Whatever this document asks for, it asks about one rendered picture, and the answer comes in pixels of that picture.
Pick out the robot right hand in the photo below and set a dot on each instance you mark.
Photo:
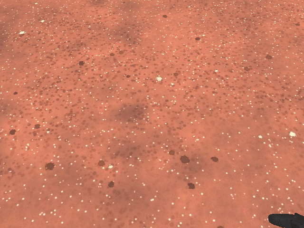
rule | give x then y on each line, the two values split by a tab
287	220

